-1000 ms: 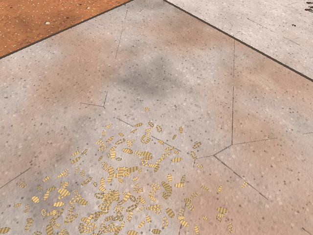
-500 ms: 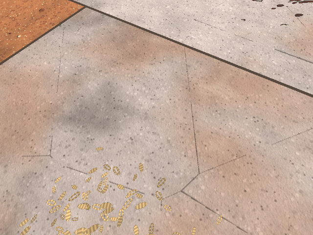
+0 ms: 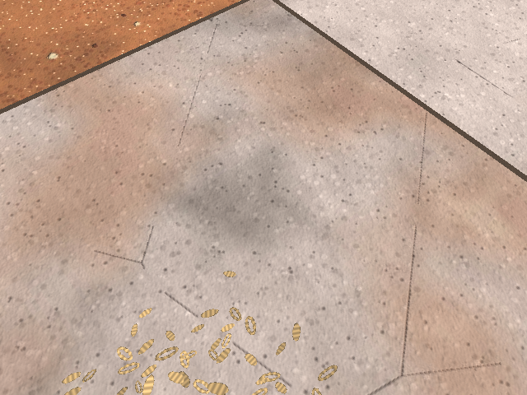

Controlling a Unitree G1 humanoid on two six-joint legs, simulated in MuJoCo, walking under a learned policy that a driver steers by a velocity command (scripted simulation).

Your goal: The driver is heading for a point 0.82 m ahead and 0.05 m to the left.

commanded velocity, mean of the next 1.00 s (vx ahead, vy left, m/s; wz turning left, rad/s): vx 0.02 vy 0.00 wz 0.29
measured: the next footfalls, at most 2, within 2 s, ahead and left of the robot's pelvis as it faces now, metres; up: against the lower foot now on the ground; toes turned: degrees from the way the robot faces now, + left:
right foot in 0.32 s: +0.15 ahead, -0.16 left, +0.00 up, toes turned +17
left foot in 0.64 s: +0.05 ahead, +0.08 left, +0.00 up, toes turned +13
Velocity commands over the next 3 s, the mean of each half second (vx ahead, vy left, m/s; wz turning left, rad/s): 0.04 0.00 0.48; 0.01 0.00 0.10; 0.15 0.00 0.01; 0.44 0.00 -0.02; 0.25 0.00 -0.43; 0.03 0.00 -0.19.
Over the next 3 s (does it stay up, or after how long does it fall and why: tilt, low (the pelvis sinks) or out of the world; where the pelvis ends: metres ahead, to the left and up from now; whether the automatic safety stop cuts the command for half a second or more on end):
stays up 0.65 0.12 0.01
